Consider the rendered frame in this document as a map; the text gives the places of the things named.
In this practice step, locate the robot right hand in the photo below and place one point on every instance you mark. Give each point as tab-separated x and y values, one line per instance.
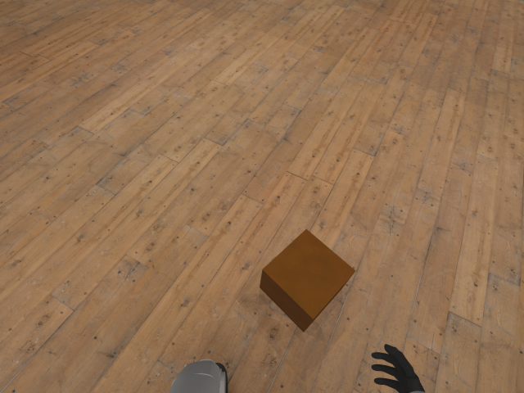
403	371

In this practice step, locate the robot left thigh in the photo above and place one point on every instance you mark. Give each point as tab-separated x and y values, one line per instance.
199	377

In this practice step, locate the carton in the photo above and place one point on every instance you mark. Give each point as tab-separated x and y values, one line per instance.
304	278

